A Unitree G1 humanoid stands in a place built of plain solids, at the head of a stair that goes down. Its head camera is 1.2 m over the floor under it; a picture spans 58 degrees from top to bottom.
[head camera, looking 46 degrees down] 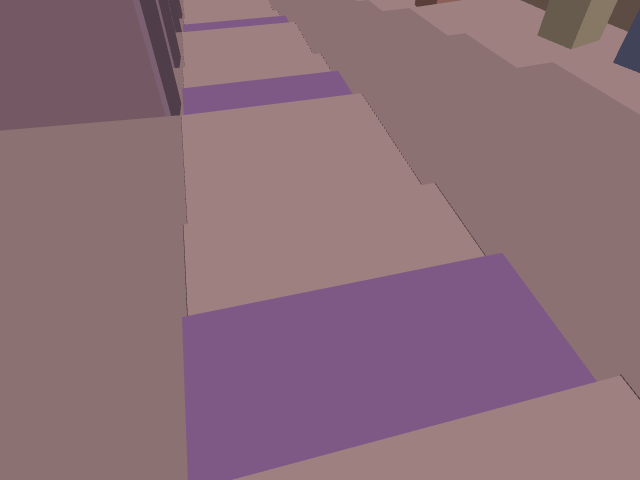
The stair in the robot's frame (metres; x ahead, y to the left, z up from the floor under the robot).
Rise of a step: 0.10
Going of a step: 0.60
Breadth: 1.28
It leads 14 degrees to the left of straight ahead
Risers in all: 3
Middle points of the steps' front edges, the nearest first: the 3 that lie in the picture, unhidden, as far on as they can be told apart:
0.45 -0.27 0.00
1.03 -0.12 -0.10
1.62 0.02 -0.21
